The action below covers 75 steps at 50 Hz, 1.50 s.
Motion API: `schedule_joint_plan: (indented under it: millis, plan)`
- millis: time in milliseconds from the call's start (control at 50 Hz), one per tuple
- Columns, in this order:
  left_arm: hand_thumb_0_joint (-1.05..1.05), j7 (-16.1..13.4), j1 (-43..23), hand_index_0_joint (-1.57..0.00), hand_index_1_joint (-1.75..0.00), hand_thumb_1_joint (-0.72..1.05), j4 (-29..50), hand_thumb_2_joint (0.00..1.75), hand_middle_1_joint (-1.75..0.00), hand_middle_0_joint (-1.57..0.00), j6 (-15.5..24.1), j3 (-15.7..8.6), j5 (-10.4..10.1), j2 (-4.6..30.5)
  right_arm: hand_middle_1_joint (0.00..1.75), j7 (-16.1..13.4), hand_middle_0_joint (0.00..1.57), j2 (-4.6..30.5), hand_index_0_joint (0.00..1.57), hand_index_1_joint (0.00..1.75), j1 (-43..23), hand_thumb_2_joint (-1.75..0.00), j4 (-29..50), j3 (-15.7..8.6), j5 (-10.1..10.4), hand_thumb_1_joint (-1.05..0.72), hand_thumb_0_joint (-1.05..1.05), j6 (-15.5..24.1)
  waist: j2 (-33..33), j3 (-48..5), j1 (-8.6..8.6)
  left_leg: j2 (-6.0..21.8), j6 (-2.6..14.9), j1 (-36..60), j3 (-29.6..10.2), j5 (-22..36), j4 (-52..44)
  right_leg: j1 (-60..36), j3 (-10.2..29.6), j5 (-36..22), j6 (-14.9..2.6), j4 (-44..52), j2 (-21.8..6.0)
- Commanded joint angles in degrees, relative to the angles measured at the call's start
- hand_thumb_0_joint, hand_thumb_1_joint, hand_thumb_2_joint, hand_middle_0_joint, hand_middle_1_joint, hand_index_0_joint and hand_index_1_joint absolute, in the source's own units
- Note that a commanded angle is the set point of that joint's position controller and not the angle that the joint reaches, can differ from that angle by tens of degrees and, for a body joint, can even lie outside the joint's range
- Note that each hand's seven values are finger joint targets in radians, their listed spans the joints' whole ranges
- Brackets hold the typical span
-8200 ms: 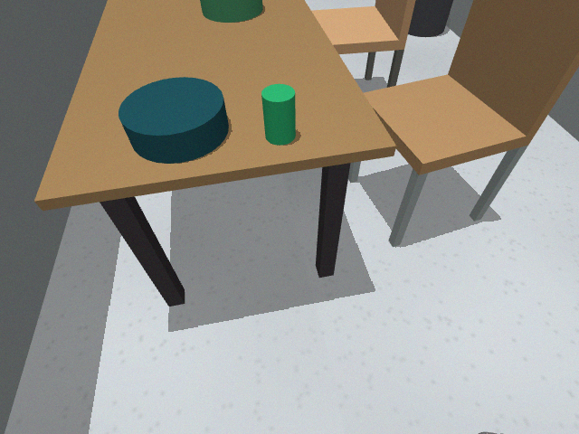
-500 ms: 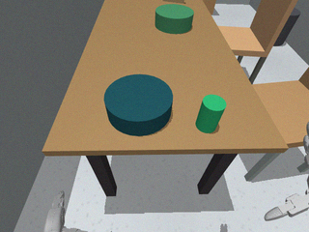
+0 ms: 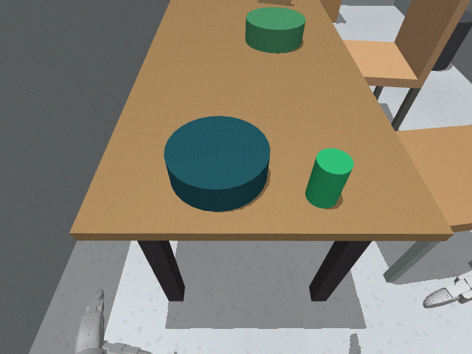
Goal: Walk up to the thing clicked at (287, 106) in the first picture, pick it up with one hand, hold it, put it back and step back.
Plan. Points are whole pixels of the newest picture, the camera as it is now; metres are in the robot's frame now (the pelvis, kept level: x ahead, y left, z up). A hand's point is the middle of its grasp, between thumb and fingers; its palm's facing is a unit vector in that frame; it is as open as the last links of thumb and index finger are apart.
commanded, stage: go down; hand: right
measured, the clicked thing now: (327, 179) +0.44 -0.19 +0.01
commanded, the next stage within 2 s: none
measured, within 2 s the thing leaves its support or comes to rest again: neither
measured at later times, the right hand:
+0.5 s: hand (464, 229) +0.25 -0.32 +0.12, palm faces +0.26 +0.95 -0.19, open 17.5 cm
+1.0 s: hand (470, 190) +0.31 -0.35 +0.13, palm faces +0.15 +0.99 +0.01, open 17.5 cm
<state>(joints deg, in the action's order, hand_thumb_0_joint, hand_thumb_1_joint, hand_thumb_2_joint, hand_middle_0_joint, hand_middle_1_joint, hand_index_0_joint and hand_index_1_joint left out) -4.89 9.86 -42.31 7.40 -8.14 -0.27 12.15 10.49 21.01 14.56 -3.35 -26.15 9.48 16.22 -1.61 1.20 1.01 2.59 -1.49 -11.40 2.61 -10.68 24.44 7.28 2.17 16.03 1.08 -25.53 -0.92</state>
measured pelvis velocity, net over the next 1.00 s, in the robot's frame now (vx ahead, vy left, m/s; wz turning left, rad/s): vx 0.00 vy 0.00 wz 0.00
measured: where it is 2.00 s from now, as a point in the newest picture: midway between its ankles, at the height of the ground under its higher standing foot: outside the picture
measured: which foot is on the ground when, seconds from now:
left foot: down 0.00-1.00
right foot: down 0.00-1.00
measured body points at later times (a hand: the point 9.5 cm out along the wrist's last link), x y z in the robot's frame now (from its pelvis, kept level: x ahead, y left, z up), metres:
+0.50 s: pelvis +0.00 -0.01 +0.00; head +0.00 -0.01 +0.45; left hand +0.17 +0.25 -0.09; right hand +0.23 -0.37 +0.13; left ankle +0.03 +0.14 -0.74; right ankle -0.02 -0.13 -0.74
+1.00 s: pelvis +0.00 +0.00 +0.00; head +0.01 -0.01 +0.44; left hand +0.15 +0.26 -0.09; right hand +0.30 -0.41 +0.13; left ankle +0.03 +0.14 -0.74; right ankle -0.02 -0.13 -0.74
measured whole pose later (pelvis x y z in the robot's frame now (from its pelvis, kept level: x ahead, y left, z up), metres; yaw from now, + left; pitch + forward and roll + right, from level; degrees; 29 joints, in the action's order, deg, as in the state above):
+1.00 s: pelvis +0.00 +0.00 +0.00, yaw +0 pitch +3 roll +1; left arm -12.0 9.9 -44.1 12.0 1.2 -1.2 14.0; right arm 34.5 37.3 -18.3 -43.7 -34.5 18.6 6.6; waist 0.0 -2.1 -0.5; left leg 2.0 -1.3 -19.1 2.8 -10.7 26.8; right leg 16.2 2.5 17.5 1.1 -30.4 -1.5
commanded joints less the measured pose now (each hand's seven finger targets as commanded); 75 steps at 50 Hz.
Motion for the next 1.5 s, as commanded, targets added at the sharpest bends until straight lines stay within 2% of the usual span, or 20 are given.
schedule_joint_plan:
  millis: [0,80,240,340,460,520,540,600,720,740,840,960,1000,1100,1120,1220,1260,1320,1420,1480]
  plan:
    - [0.0,-1.51,-6.04,-0.05,-0.05,-0.55,7.84,0.04,-0.05,-0.05,3.16,-0.07,-0.55,6.85,0.05,2.26,0.05,13.94,0.06,0.05,-8.6,-0.03,9.17,-6.32,2.62,0.54,0.0,2.08,-1.77,-7.7,0.89,-1.75,1.23,5.8,1.91,9.48,-1.92,2.36,-1.4,-12.85,-1.1,4.45,1.79]
    - [0.0,-2.64,-6.77,-0.05,-0.05,-0.55,10.91,0.04,-0.05,-0.05,3.41,-1.05,-0.27,9.38,0.05,3.6,0.06,15.27,0.06,0.05,-10.35,-0.03,10.21,-6.57,2.95,0.54,0.0,1.46,-1.56,-9.15,0.73,-1.98,1.46,6.39,2.03,10.45,-1.76,1.63,-1.3,-14.62,-0.84,4.54,1.47]
    - [0.0,-2.87,-4.31,-0.05,-0.05,-0.55,9.63,0.04,-0.05,-0.05,3.1,-0.57,0.0,8.38,0.05,4.12,0.05,16.58,0.06,0.05,-10.74,-0.04,9.39,-7.91,3.51,0.54,0.0,0.39,-3.38,-8.51,0.67,-2.29,1.67,6.47,1.91,12.3,-1.12,2.44,-1.29,-17.84,-0.5,3.53,1.04]
    - [0.0,-3.51,-5.7,-0.05,-0.05,-0.54,8.83,0.04,-0.05,-0.05,3.33,0.11,-0.06,8.22,0.05,5.69,0.05,16.53,0.06,0.05,-15.45,-0.03,8.43,-7.39,4.61,0.54,0.0,-0.38,-1.52,-7.79,-0.38,-1.69,1.12,4.79,1.33,9.97,-1.72,2.97,-1.53,-12.6,-1.34,3.33,1.75]
    - [0.0,-4.99,-5.81,-0.05,-0.04,-0.54,5.08,0.04,-0.05,-0.05,4.69,1.23,-0.68,8.79,0.05,10.17,0.05,21.09,0.05,0.05,-27.31,-0.04,-3.07,-8.48,6.99,0.57,0.0,-1.85,-1.42,-7.11,-2.45,-1.68,1.09,0.88,1.46,4.79,-1.72,4.69,-0.71,-6.45,-1.8,3.53,1.74]
    - [0.0,-5.93,-4.44,-0.05,-0.04,-0.54,5.17,0.04,-0.05,-0.05,5.58,2.44,-0.94,8.89,0.05,12.96,0.04,26.57,0.05,0.05,-33.43,-0.04,-4.7,-10.32,7.99,0.58,0.0,-2.56,-4.23,-11.43,-1.52,-1.6,1.37,2.11,1.48,6.56,-1.21,3.74,-0.69,-8.63,-1.54,3.12,1.81]
    - [0.0,-5.8,-4.34,-0.05,-0.04,-0.54,4.72,0.04,-0.05,-0.05,5.82,4.41,-1.1,7.39,0.05,14.18,0.04,24.91,0.05,0.05,-32.53,-0.04,-9.53,-9.05,8.31,0.57,0.0,-3.43,-4.89,-10.62,-1.49,-1.68,1.53,1.83,1.66,5.95,-1.15,4.46,-0.54,-8.38,-1.39,3.3,1.76]
    - [0.0,-6.52,-3.81,-0.05,-0.04,-0.54,4.95,0.03,-0.05,-0.05,6.44,2.63,-1.3,10.38,0.05,16.7,0.04,27.8,0.05,0.05,-34.78,-0.05,-15.4,-10.44,9.28,0.55,0.0,-4.98,-5.16,-12.7,-1.42,-1.91,1.8,1.92,1.86,8.71,-0.3,3.76,-0.22,-12.58,-1.02,2.7,1.33]
    - [0.0,-6.71,-6.24,-0.05,-0.04,-0.54,5.82,0.04,-0.05,-0.05,6.87,4.56,-1.37,10.11,0.05,19.63,0.04,33.44,0.05,0.05,-39.7,-0.05,-22.21,-13.26,10.27,0.56,0.0,-6.58,-3.11,-12.79,0.52,-1.82,1.85,2.38,1.3,9.23,-0.34,7.33,-0.3,-12.93,-1.27,1.72,1.38]
    - [0.0,-6.5,-6.67,-0.05,-0.05,-0.55,6.3,0.04,-0.05,-0.05,6.99,6.48,-1.33,8.75,0.05,20.36,0.04,32.44,0.05,0.05,-40.95,-0.04,-21.57,-12.59,10.88,0.56,0.0,-6.42,-3.65,-13.15,0.75,-1.93,1.89,2.65,1.3,8.35,-0.38,7.52,-0.23,-12.21,-1.26,1.85,1.22]
    - [0.0,-7.28,-6.99,-0.05,-0.05,-0.55,6.2,0.05,-0.05,-0.05,7.35,6.53,-1.33,10.32,0.06,23.01,0.04,36.03,0.04,0.06,-47.04,-0.06,-25.32,-13.15,11.34,0.56,0.0,-6.19,-4.6,-16.06,-0.06,-2.01,2.12,1.98,0.68,9.09,0.73,7.4,-0.03,-13.72,-1.35,0.69,0.9]
    - [0.0,-8.4,-1.4,-0.05,-0.04,-0.54,4.28,0.04,-0.05,-0.05,7.77,6.51,-0.94,10.93,0.05,25.07,0.03,38.05,0.04,0.05,-49.64,-0.05,-31.23,-11.96,10.19,0.55,0.0,-6.48,-5.25,-16.78,-2.39,-2.19,1.96,-0.06,0.36,9.22,1.21,7.37,-0.28,-13.6,-1.63,-0.64,1.17]
    - [0.0,-8.72,-1.64,-0.06,-0.04,-0.54,7.65,0.04,-0.05,-0.05,8.3,5.31,-0.74,12.58,0.05,24.84,0.03,40.78,0.04,0.05,-51.98,-0.05,-30.92,-13.65,9.87,0.54,0.0,-6.34,-4.53,-18.05,-2.94,-1.85,1.79,0.16,0.01,8.2,0.73,7.58,-0.43,-10.63,-1.9,-0.44,1.49]
    - [0.0,-8.44,-2.05,-0.05,-0.04,-0.54,8.18,0.04,-0.05,-0.05,8.62,8.19,-0.7,9.35,0.05,25.06,0.04,41.75,0.05,0.05,-53.9,-0.05,-32.03,-13.44,9.67,0.55,0.0,-6.13,-6.62,-15.8,-1.82,-2.02,2.02,-0.62,0.13,9.5,1.56,9.97,-0.57,-12.39,-1.57,-1.51,1.54]
    - [0.0,-8.48,-0.72,-0.05,-0.04,-0.54,6.31,0.04,-0.05,-0.05,8.43,6.34,-0.56,11.06,0.05,25.11,0.04,42.01,0.04,0.05,-52.8,-0.05,-34.53,-13.42,9.37,0.55,0.0,-6.36,-6.24,-15.29,-2.47,-2.07,2.12,-1.31,0.15,9.0,1.64,10.3,-0.42,-11.88,-1.59,-1.39,1.4]
    - [0.0,-8.57,-4.09,-0.05,-0.05,-0.54,9.55,0.05,-0.05,-0.05,9.12,8.0,-0.42,10.48,0.05,26.26,0.03,43.3,0.04,0.05,-55.14,-0.06,-33.85,-13.18,9.24,0.58,0.0,-5.78,-6.67,-20.32,-2.12,-1.91,2.15,-0.3,-0.09,13.03,3.37,9.28,-0.43,-16.71,-1.44,-3.72,1.36]
    - [0.0,-8.79,-4.07,-0.05,-0.05,-0.54,10.0,0.04,-0.05,-0.05,9.26,6.64,-0.38,12.36,0.05,26.55,0.03,44.6,0.04,0.05,-56.25,-0.06,-33.79,-14.3,9.83,0.58,0.0,-5.23,-7.1,-21.82,-2.52,-2.29,2.3,-0.8,0.24,13.18,4.01,8.26,0.06,-19.15,-1.03,-4.22,0.85]
    - [0.0,-9.15,-3.58,-0.05,-0.04,-0.54,11.13,0.04,-0.05,-0.05,9.39,5.16,-0.48,14.06,0.05,26.42,0.04,45.53,0.04,0.05,-56.93,-0.05,-34.86,-14.82,9.71,0.57,0.0,-5.02,-6.0,-22.76,-3.0,-2.45,2.26,-1.31,0.33,11.94,4.04,8.08,0.19,-17.54,-1.19,-4.27,0.79]
    - [0.0,-8.81,-1.98,-0.05,-0.04,-0.54,10.03,0.04,-0.05,-0.05,9.02,8.71,-0.51,9.75,0.05,26.15,0.05,45.67,0.05,0.05,-55.48,-0.04,-37.81,-14.26,8.65,0.55,0.0,-5.6,-7.22,-20.69,-2.06,-2.48,2.43,-1.61,0.25,11.07,4.18,11.05,-0.23,-17.14,-1.12,-4.69,0.94]
    - [0.0,-8.93,-0.27,-0.05,-0.04,-0.54,10.59,0.04,-0.05,-0.05,9.13,7.85,-0.47,10.8,0.05,26.44,0.04,45.31,0.05,0.05,-56.48,-0.05,-38.99,-13.35,8.44,0.57,0.0,-6.09,-7.07,-19.1,-3.33,-2.4,2.4,-2.8,-0.02,9.77,3.85,11.88,-0.43,-14.05,-1.24,-4.43,1.01]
